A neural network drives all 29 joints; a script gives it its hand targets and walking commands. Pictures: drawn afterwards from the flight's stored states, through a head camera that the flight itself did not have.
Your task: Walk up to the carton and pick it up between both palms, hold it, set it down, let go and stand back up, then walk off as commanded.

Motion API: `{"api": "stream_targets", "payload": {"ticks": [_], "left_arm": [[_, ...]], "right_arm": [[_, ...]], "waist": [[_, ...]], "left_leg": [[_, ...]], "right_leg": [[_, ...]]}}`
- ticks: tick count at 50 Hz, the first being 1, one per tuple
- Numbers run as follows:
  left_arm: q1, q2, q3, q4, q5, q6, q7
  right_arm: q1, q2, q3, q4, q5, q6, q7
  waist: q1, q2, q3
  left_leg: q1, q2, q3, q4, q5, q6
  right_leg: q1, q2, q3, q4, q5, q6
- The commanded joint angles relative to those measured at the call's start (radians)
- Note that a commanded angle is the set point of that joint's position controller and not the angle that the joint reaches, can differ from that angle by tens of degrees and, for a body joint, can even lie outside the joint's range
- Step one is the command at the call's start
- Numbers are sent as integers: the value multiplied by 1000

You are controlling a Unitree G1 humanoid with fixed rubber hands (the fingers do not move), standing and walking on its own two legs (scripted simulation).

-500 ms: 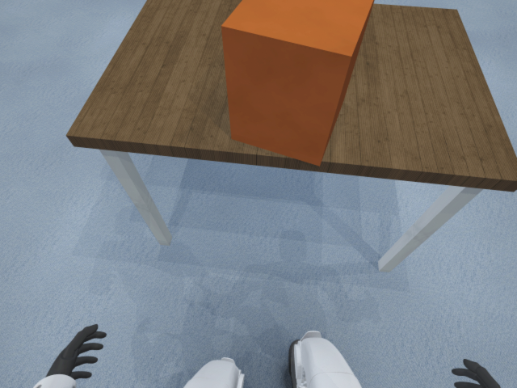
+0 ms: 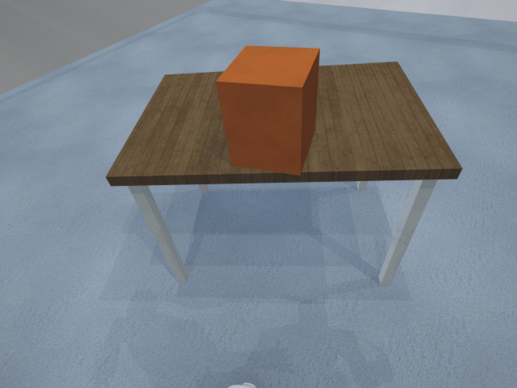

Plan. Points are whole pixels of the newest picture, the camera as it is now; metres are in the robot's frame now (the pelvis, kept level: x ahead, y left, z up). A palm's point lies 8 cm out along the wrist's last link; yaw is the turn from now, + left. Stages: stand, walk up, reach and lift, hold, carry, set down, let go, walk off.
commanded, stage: walk off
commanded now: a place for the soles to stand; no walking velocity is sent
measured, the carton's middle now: (273, 110) +0.80 +0.04 +0.03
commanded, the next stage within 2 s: stand in 1.46 s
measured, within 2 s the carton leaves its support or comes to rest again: neither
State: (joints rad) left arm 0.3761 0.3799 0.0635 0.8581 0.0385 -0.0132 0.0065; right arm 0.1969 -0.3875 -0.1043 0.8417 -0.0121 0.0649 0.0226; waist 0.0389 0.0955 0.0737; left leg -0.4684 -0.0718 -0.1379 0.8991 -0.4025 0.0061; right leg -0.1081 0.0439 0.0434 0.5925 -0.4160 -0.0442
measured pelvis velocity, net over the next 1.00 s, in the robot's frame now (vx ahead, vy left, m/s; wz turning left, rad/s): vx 0.06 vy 0.00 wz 0.03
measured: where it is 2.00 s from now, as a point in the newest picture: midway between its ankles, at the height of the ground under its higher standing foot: outside the picture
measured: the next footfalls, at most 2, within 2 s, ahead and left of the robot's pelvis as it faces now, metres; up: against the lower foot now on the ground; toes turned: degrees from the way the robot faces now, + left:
left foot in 0.24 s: +0.09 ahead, +0.14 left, +0.00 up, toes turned -2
right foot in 0.58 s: +0.19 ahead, -0.13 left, +0.00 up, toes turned +5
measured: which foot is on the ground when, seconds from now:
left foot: up 0.00-0.22, down 0.24-1.00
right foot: down 0.00-0.28, up 0.30-0.56, down 0.58-1.00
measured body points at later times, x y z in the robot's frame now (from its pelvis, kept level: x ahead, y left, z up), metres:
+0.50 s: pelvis +0.04 +0.02 +0.00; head +0.08 +0.05 +0.44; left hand +0.12 +0.33 -0.13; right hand +0.10 -0.31 -0.09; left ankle +0.05 +0.15 -0.73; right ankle +0.08 -0.12 -0.69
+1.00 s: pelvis +0.06 +0.00 -0.02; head +0.12 -0.01 +0.43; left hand +0.19 +0.32 -0.12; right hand +0.16 -0.31 -0.14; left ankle +0.05 +0.14 -0.72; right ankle +0.15 -0.13 -0.73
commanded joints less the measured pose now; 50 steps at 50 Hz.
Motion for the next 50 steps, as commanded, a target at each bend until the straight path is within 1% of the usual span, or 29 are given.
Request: {"api": "stream_targets", "payload": {"ticks": [1, 4, 7, 8, 10, 11, 12, 13, 14, 15, 18, 19, 23, 25, 27, 28, 29, 30, 31, 32, 33, 34, 36, 37, 40, 44, 46, 48, 50], "left_arm": [[-147, 290, 104, -103, -6, -57, 6], [-88, 286, 89, -81, 0, -46, -5], [-78, 314, 98, -97, 6, -34, -18], [-85, 313, 93, -97, 5, -30, -20], [-98, 276, 73, -101, -1, -21, -24], [-83, 232, 60, -101, 1, -19, -22], [-87, 182, 47, -124, -5, -26, -21], [-79, 166, 38, -143, -18, -29, -19], [-125, 249, 57, -150, -14, -23, -8], [-117, 261, 59, -138, -16, -28, -11], [-46, 214, 36, -69, -27, -24, -20], [-33, 205, 32, -82, -25, -24, -19], [-87, 199, 34, -92, -28, -22, -12], [-94, 188, 39, -81, -26, -27, -7], [-75, 211, 52, -69, -17, -31, 1], [-82, 234, 58, -67, -14, -28, 4], [-99, 275, 66, -70, -9, -27, 7], [-128, 322, 68, -77, -8, -27, 7], [-152, 327, 62, -81, -14, -18, 6], [-201, 313, 51, -88, -15, -9, 7], [-227, 298, 48, -85, -12, -8, 7], [-237, 294, 49, -79, -12, -7, 3], [-229, 281, 53, -82, -8, -4, 0], [-227, 273, 56, -79, -8, -1, -1], [-243, 249, 47, -64, -6, 11, -6], [-264, 263, 52, -57, -8, 4, -6], [-289, 259, 49, -69, -11, 6, -7], [-326, 232, 40, -73, -15, 12, -8], [-303, 210, 40, -60, -16, 15, -4]], "right_arm": [[12, -214, -31, -70, 13, -70, 7], [-53, -224, -22, -49, 8, -87, 9], [-21, -214, -10, -44, 8, -103, 14], [-4, -216, -10, -32, 3, -108, 14], [97, -217, -15, 12, 3, -128, 3], [178, -246, -28, 29, 0, -140, -6], [223, -310, -48, 17, -15, -148, -17], [208, -395, -57, -4, -18, -157, -26], [196, -404, -60, 14, 1, -154, -24], [189, -377, -54, 15, -2, -157, -23], [104, -292, -25, 1, 3, -159, -34], [89, -281, -21, -8, 1, -160, -37], [72, -258, -11, -12, -9, -142, -34], [22, -245, 1, -26, -5, -130, -32], [-24, -245, 5, -50, 4, -111, -30], [-5, -234, 5, -53, 8, -99, -31], [23, -221, 4, -50, 13, -88, -32], [15, -199, 10, -48, 20, -79, -32], [46, -214, 5, -27, 26, -67, -37], [70, -222, 0, -7, 22, -64, -36], [75, -216, 0, 1, 19, -65, -33], [84, -223, 0, 4, 20, -67, -30], [80, -249, -10, 7, 23, -73, -37], [67, -249, -12, 4, 21, -75, -41], [2, -258, -13, 3, 11, -71, -42], [11, -231, -15, 20, 21, -67, -42], [27, -227, -13, 28, 20, -68, -39], [23, -251, -14, 31, 12, -78, -37], [-49, -274, -17, 13, 4, -82, -35]], "waist": [[-47, -298, 136], [-1, -351, 198], [-1, -399, 210], [-8, -388, 204], [-48, -301, 135], [-87, -163, 57], [-112, -1, 17], [-98, 110, 19], [-101, 11, 55], [-83, 31, 64], [-51, 96, 3], [-47, 106, 0], [-76, 118, 37], [-45, 99, 24], [-8, 72, -14], [-16, 44, -38], [-32, -48, -74], [-31, -180, -85], [-47, -185, -105], [-72, -178, -88], [-84, -159, -83], [-91, -136, -125], [-74, -183, -217], [-67, -200, -234], [-48, -216, -175], [-53, -268, -183], [-66, -228, -164], [-72, -151, -143], [-35, -127, -87]], "left_leg": [[-185, 0, -27, 120, 75, -26], [-123, 44, 9, -49, 15, -24], [-20, 58, 81, -202, -56, -9], [36, 60, 97, -252, -52, 1], [273, 48, 115, -434, 67, 32], [428, 84, 22, -485, 39, 52], [486, 211, -243, -530, -93, 106], [404, 432, -649, -661, -93, 179], [289, 458, -655, -638, -91, 244], [299, 429, -607, -602, 41, 256], [396, 334, -318, -518, 362, 189], [403, 323, -237, -467, 448, 212], [240, 302, -119, -436, 569, 218], [163, 268, -37, -372, 684, 182], [95, 220, 13, -280, 546, 130], [76, 191, 31, -231, 430, 103], [37, 144, 56, -164, 266, 77], [14, 59, 111, -62, 81, 41], [146, 14, 136, 16, -206, 29], [181, 42, 97, -12, -222, 35], [179, 57, 108, -57, -179, 35], [168, 66, 101, -136, -112, 38], [166, 107, 51, -191, 74, 53], [165, 113, 14, -219, 100, 58], [136, 129, -24, -276, -12, 70], [154, 65, 51, -161, 37, 37], [193, 59, 59, -202, -13, 37], [177, 138, -63, -365, 30, 73], [92, 223, -152, -415, 126, 119]], "right_leg": [[-36, -268, 281, -364, -280, -136], [-104, -266, 277, -388, -256, -143], [-143, -273, 228, -367, -243, -155], [-169, -269, 227, -345, -224, -156], [-222, -201, 124, -174, -77, -114], [-281, -154, 79, 77, 98, -93], [-398, -73, 43, 333, 171, -49], [-487, 49, 45, 442, -87, -2], [-434, -12, 95, 467, -137, -13], [-418, -33, 103, 482, -129, -23], [-428, -69, 118, 454, -9, -23], [-434, -86, 81, 405, -11, -15], [-306, -76, 34, 212, -22, 22], [-175, -70, -16, 59, 99, 22], [-47, -50, -43, -54, 278, 7], [-17, -56, -18, -63, 344, 5], [21, -97, 84, -61, 448, -9], [-68, -251, 324, -144, 376, -77], [-227, -340, 431, -188, 223, -163], [-275, -345, 439, -175, 110, -171], [-261, -325, 394, -159, 119, -146], [-195, -280, 329, -121, 171, -109], [-97, -222, 237, -20, 364, -81], [-93, -196, 217, 1, 401, -71], [-144, -144, 175, -21, 234, -42], [-131, -213, 283, -79, 245, -99], [-187, -228, 280, -88, 202, -113], [-206, -140, 170, 16, 226, -51], [-155, -63, 73, 83, 208, 3]]}}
